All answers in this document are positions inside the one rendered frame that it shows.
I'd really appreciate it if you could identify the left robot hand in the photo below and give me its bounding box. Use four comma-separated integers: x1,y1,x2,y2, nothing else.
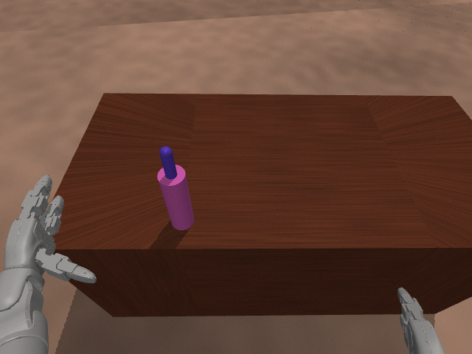
4,175,97,283

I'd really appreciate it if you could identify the left robot arm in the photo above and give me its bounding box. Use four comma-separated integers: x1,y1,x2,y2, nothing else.
0,267,49,354

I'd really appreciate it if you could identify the bottle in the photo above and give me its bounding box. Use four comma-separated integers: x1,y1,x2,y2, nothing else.
157,146,194,230

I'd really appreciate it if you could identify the right robot hand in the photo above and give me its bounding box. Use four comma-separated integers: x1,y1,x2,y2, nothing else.
398,288,445,354

